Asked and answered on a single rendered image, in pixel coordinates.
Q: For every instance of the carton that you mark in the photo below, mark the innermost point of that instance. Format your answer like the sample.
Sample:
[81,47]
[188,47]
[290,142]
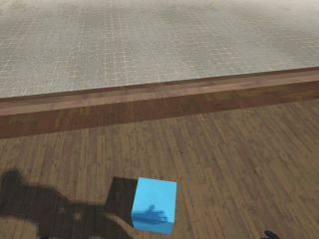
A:
[154,205]

